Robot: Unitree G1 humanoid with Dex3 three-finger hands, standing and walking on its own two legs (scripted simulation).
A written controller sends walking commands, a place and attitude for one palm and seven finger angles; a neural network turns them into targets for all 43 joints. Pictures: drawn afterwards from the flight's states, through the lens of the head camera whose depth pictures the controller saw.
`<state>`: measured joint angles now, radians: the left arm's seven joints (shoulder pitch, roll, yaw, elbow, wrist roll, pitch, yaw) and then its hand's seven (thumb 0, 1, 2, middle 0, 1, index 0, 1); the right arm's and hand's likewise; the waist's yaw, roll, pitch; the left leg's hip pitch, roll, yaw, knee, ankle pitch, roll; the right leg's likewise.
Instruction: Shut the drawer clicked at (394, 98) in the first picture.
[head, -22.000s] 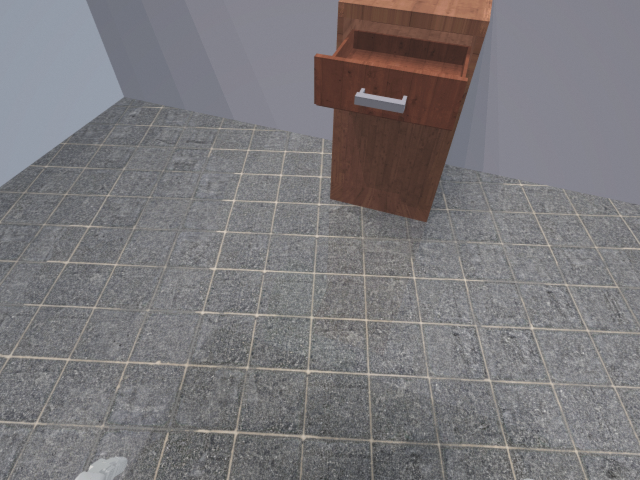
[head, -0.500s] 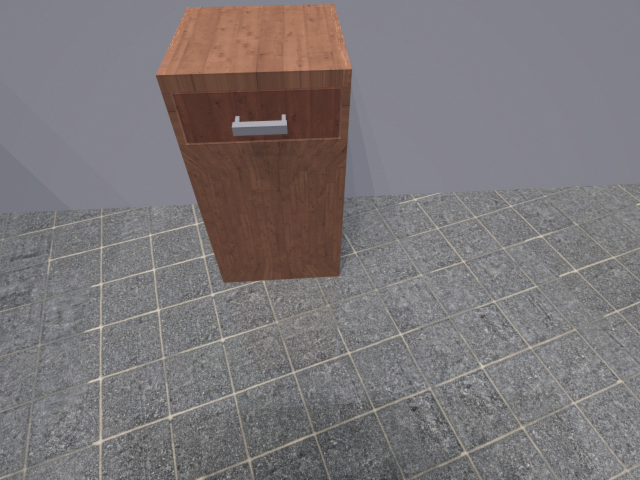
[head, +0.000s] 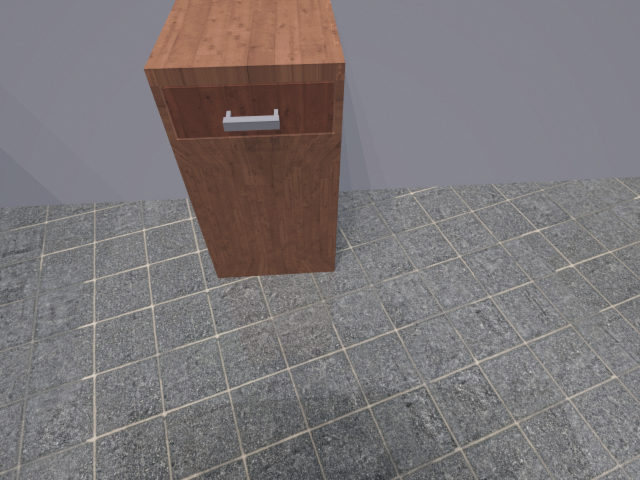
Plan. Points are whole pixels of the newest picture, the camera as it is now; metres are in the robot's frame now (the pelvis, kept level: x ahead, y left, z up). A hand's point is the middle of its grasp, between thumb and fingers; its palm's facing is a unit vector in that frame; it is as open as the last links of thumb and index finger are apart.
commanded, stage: look to check the result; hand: left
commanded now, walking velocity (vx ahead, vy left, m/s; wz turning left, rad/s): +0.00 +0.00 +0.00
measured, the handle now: (252, 118) +0.90 +0.22 -0.06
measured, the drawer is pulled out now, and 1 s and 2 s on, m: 0.00 0.00 0.00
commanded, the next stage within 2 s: stand and wait in 0.32 s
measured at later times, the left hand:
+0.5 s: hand out of the picture +0.07 +0.21 -0.16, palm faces +0.00 -0.96 -0.28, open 7.3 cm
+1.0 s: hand out of the picture +0.08 +0.22 -0.16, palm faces +0.00 -0.95 -0.31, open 7.3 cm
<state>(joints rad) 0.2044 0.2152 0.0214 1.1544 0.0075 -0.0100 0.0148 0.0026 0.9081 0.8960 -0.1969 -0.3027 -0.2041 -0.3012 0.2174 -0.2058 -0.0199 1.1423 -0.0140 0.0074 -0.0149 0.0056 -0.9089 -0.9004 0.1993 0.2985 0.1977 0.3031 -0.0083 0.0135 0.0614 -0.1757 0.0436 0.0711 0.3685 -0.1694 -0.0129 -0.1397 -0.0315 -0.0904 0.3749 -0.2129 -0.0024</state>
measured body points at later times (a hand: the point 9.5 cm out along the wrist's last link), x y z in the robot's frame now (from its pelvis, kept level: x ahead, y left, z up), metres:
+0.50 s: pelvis +0.01 -0.01 +0.00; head +0.03 -0.02 +0.45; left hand +0.07 +0.26 -0.14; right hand +0.05 -0.27 -0.15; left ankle +0.02 +0.13 -0.75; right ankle -0.01 -0.11 -0.75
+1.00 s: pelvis +0.02 -0.01 +0.00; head +0.03 -0.02 +0.45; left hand +0.08 +0.27 -0.14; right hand +0.06 -0.28 -0.15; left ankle +0.02 +0.13 -0.75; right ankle -0.01 -0.11 -0.75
